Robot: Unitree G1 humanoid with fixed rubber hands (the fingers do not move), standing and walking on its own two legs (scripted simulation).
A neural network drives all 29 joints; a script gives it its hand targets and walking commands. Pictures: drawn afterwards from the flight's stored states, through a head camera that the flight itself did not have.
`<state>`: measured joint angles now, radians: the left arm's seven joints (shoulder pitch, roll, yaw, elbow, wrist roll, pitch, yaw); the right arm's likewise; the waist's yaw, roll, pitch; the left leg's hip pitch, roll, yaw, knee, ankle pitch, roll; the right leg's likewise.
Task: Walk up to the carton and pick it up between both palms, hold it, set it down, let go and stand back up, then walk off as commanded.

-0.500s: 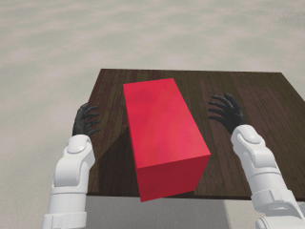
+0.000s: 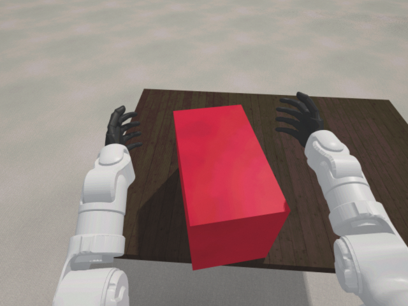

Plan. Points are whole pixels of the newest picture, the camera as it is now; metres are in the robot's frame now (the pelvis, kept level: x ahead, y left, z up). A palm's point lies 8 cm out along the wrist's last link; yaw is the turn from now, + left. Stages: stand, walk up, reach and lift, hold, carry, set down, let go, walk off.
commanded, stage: reach and lift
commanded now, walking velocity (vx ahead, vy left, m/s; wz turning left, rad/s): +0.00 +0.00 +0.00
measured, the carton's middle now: (218, 182) +0.41 -0.01 -0.01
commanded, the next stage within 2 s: none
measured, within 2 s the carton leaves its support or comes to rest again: leaves its support in 1.68 s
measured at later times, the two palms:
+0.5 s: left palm (123, 175) +0.36 +0.20 +0.06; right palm (295, 151) +0.43 -0.17 +0.09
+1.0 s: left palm (137, 177) +0.38 +0.18 +0.03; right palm (280, 155) +0.45 -0.15 +0.05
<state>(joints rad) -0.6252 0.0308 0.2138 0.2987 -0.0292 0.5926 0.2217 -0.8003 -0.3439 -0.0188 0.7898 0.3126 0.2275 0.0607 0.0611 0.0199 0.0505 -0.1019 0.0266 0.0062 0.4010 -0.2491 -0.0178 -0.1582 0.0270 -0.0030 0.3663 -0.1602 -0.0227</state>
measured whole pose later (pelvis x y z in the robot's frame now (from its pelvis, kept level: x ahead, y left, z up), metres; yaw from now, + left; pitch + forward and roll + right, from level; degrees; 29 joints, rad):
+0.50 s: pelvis +0.00 +0.00 +0.00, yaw +0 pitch +1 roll -1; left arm -0.57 0.03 0.21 0.68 0.03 0.12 0.18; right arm -0.84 -0.30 0.00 1.11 0.26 -0.03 0.10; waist 0.07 0.03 0.05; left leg -0.17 0.03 0.01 0.40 -0.25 -0.02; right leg -0.22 0.03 0.00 0.36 -0.15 -0.02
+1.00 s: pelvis +0.02 -0.01 +0.00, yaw +0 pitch +12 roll +0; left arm -0.59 -0.01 0.23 0.93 0.03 -0.25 0.16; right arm -0.84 -0.21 0.00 1.22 0.23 -0.25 0.02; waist 0.10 0.03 -0.10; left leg -0.38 0.03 0.01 0.40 -0.22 -0.02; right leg -0.43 0.03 0.00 0.38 -0.15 -0.02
